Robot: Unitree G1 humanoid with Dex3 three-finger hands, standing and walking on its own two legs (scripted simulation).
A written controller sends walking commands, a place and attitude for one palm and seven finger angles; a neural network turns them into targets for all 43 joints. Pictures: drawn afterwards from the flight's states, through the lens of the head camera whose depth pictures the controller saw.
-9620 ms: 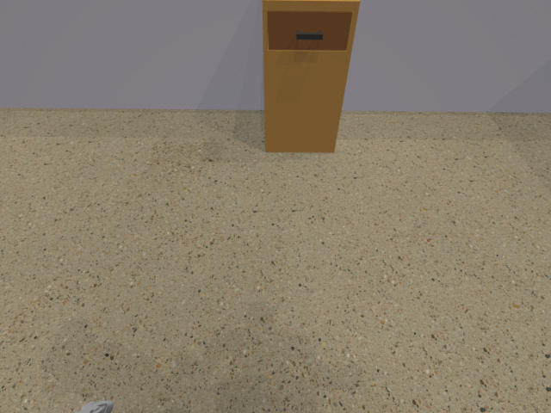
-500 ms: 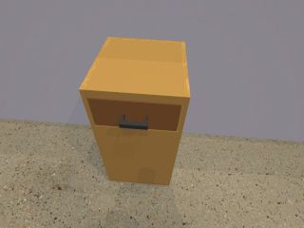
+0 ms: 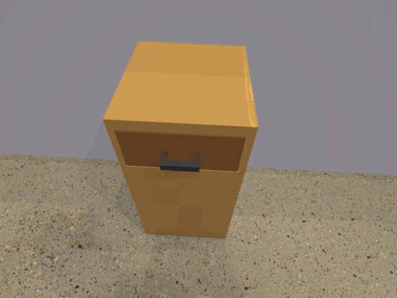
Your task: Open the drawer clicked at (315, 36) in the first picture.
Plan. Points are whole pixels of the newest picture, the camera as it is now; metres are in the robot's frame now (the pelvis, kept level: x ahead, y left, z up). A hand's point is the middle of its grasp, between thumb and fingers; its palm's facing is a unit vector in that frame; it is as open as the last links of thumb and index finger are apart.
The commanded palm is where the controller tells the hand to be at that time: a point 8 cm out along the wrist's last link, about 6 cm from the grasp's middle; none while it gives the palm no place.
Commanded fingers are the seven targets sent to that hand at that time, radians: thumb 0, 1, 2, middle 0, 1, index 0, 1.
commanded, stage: come to a stop and stand still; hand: left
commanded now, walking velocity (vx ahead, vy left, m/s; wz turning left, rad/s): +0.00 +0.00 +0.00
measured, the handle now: (180, 160) +0.50 +0.08 -0.09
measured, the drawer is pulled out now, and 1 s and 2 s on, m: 0.00 0.00 0.00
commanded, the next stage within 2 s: look again from close up in 1.20 s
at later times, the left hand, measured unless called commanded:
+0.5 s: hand out of the picture +0.00 +0.12 -0.17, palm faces +0.03 -0.99 -0.17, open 7.4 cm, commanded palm none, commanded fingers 0.00 0.90 0.90 -0.20 -0.30 -0.20 -0.30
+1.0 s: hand out of the picture -0.01 +0.08 -0.17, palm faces +0.05 -0.99 -0.16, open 7.4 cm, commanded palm none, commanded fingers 0.00 0.90 0.90 -0.20 -0.30 -0.20 -0.30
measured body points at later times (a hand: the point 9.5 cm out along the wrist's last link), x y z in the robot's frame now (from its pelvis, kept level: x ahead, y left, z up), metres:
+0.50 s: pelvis +0.01 -0.03 +0.00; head +0.03 -0.04 +0.45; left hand +0.00 +0.18 -0.16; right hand +0.00 -0.24 -0.16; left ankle -0.04 +0.03 -0.74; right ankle -0.01 -0.16 -0.74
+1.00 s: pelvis +0.02 -0.07 +0.00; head +0.04 -0.07 +0.45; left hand -0.01 +0.14 -0.16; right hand +0.00 -0.27 -0.16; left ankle -0.04 +0.03 -0.74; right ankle -0.01 -0.16 -0.74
